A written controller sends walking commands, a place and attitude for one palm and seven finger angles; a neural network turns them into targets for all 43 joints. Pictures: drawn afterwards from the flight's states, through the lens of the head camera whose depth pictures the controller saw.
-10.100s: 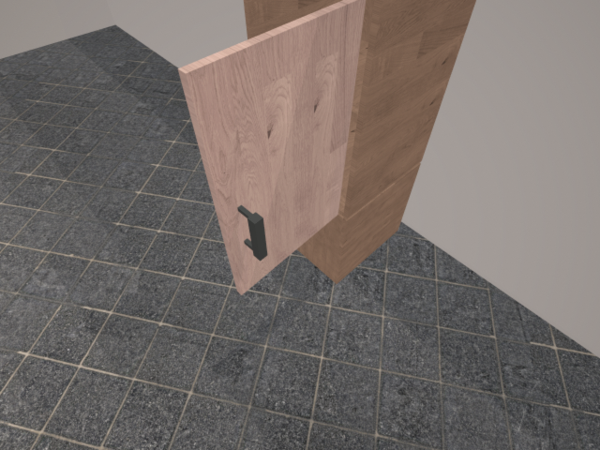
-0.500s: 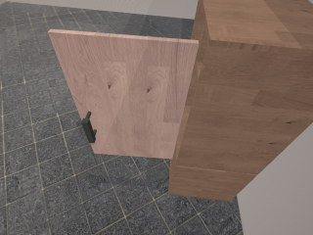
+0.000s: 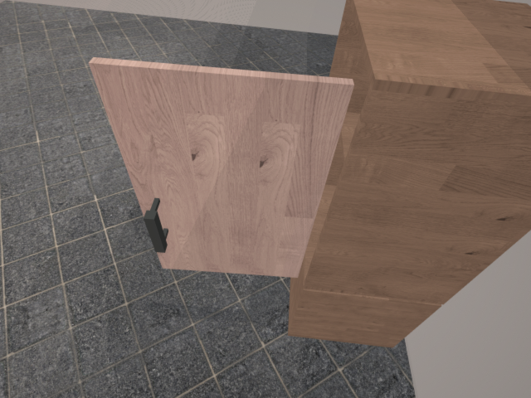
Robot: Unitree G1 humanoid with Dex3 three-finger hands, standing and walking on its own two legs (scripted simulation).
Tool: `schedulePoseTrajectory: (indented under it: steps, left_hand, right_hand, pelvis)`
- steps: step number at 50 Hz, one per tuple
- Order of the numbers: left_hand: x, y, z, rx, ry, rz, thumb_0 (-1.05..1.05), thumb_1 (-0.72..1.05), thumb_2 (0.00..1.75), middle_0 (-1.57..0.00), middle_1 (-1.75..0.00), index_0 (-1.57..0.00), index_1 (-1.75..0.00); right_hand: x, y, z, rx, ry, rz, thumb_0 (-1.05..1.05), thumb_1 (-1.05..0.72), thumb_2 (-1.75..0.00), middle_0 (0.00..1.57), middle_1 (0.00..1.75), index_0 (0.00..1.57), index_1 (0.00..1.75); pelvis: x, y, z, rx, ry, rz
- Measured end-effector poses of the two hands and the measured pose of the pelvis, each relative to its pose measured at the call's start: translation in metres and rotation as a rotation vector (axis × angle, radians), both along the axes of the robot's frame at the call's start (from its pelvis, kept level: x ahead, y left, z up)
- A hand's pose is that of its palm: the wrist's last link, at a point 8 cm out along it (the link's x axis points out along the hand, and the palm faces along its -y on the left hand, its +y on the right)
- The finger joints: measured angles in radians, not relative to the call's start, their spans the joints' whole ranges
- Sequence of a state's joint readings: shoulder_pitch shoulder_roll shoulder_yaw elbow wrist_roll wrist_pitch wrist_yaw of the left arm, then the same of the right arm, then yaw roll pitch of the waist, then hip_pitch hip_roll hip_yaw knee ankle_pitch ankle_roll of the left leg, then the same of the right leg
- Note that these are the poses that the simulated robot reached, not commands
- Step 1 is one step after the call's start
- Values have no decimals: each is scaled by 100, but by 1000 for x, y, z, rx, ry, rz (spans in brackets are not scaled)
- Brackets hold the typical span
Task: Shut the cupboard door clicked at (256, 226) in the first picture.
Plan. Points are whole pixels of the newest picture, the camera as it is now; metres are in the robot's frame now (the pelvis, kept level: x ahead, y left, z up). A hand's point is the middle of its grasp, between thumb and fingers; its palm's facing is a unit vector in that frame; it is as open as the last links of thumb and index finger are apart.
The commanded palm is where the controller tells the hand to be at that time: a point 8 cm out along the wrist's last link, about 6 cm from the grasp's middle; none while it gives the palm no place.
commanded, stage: raise the hand and make a fist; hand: left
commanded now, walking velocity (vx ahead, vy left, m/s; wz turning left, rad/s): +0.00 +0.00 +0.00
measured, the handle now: (158, 225) +0.46 +0.26 -0.11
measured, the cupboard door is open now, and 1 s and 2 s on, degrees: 93 93 93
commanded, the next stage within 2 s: bring the fist close to the handle in 1.96 s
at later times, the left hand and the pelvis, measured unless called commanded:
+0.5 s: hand out of the picture +0.12 +0.18 -0.08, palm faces +0.13 -0.99 -0.02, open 6.0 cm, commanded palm +0.12 +0.23 -0.08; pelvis -0.04 -0.04 -0.12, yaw +6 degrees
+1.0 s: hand (155, 376) +0.16 +0.18 -0.08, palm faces +0.01 -1.00 -0.03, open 3.7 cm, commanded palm +0.13 +0.23 -0.08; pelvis -0.02 -0.04 -0.12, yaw +6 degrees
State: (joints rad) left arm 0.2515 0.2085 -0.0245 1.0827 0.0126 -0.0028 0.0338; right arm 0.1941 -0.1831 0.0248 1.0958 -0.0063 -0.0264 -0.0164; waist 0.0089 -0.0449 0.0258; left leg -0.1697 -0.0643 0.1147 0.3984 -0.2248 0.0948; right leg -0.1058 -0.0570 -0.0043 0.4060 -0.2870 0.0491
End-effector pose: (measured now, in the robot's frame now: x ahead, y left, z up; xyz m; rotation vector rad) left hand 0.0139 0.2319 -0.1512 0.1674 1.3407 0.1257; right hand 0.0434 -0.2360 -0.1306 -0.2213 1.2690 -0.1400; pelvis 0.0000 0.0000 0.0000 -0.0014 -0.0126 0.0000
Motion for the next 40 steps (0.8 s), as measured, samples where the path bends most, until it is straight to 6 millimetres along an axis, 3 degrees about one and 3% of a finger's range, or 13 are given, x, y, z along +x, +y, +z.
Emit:
schedulePoseTrajectory:
  steps: [3,4,6,9,12,14,17,22,26,29,32,36,40]
  left_hand:
    - [3,6,1,18,0,-5,0,91,90,-20,-30,-20,-30]
    - [13,12,7,25,-58,61,0,90,90,-20,-30,-21,-30]
    - [52,21,42,84,-357,93,1,91,90,-21,-30,-21,-30]
    - [105,16,107,90,-806,103,1,91,90,-22,-31,-22,-31]
    - [142,4,141,8,-1174,71,1,91,90,-24,-34,-24,-35]
    - [154,-4,138,-58,-1348,-17,0,91,90,-26,-37,-27,-37]
    - [151,-11,111,-134,-1365,-170,0,91,90,-31,-42,-31,-42]
    - [106,-6,67,-155,-1222,-89,0,90,90,-40,-51,-40,-51]
    - [77,-2,74,-52,-1250,-11,1,90,90,-47,-59,-47,-59]
    - [79,-6,83,-29,-1326,-51,1,90,90,-52,-65,-53,-65]
    - [96,-13,84,-78,-1348,-121,1,90,90,-58,-71,-58,-71]
    - [121,-18,78,-153,-1283,-163,1,90,90,-65,-79,-65,-79]
    - [132,-12,81,-147,-1244,-121,1,90,90,-72,-87,-73,-87]
  right_hand:
    - [-1,0,-1,-1,6,-4,0,-91,-90,20,30,20,29]
    - [-1,0,1,-6,-34,-7,0,-91,-90,20,30,20,29]
    - [4,-3,7,-26,-180,-6,0,-91,-90,20,30,20,29]
    - [17,-9,6,2,-333,40,0,-91,-90,20,30,20,29]
    - [41,-15,-3,28,-448,106,0,-91,-90,20,30,20,29]
    - [62,-22,-13,29,-534,145,1,-90,-90,20,30,20,29]
    - [92,-30,-20,24,-637,166,1,-90,-90,20,30,20,30]
    - [134,-31,-17,19,-769,217,1,-91,-90,20,30,20,29]
    - [156,-21,-18,25,-803,300,1,-91,-90,20,30,20,29]
    - [163,-13,-27,38,-791,353,1,-91,-90,20,30,20,29]
    - [164,-9,-39,57,-761,359,1,-91,-90,20,30,20,29]
    - [153,-9,-51,78,-705,294,1,-90,-90,20,30,21,30]
    - [137,-14,-55,79,-642,221,1,-90,-90,20,30,21,30]
  pelvis:
    - [0,2,0,-1,3,1]
    - [-2,1,-2,-2,-2,17]
    - [-8,-1,-7,-8,-13,62]
    - [-10,-3,-19,-14,8,130]
    - [-16,-8,-40,9,87,134]
    - [-23,-16,-65,42,138,109]
    - [-32,-23,-91,19,185,91]
    - [-36,-36,-114,2,238,85]
    - [-36,-44,-119,-28,256,109]
    - [-37,-50,-123,-49,274,126]
    - [-37,-54,-126,-60,289,131]
    - [-34,-56,-126,-58,302,122]
    - [-27,-54,-120,-49,310,111]
